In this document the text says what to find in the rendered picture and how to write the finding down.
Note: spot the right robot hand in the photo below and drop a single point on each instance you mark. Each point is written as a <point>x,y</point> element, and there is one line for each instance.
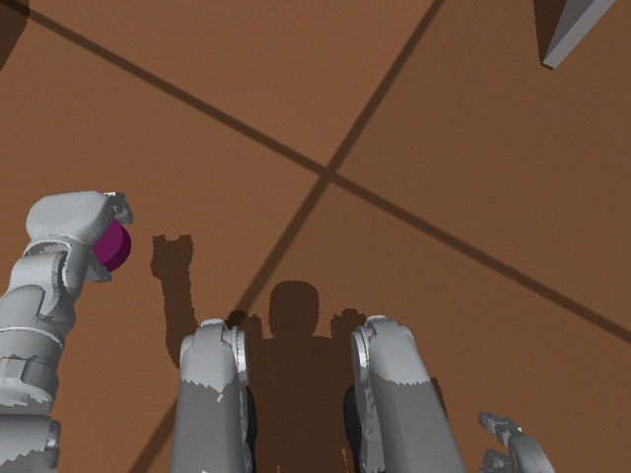
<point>526,456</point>

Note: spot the right robot foot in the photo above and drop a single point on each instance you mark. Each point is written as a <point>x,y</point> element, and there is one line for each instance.
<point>353,428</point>

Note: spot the tin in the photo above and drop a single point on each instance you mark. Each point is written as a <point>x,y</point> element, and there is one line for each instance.
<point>114,247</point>

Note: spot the left robot hand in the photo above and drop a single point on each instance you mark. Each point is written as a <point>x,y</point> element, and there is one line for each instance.
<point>83,216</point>

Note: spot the left robot arm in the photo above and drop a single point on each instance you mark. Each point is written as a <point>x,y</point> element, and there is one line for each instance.
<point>36,314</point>

